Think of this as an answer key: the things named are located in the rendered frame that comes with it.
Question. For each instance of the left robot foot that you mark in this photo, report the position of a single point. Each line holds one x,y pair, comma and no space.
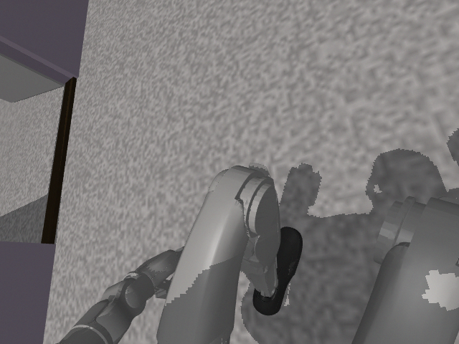
288,256

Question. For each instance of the left robot hand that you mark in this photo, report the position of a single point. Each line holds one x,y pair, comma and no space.
160,267

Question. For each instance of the left robot arm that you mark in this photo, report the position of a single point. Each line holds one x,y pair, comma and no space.
107,321

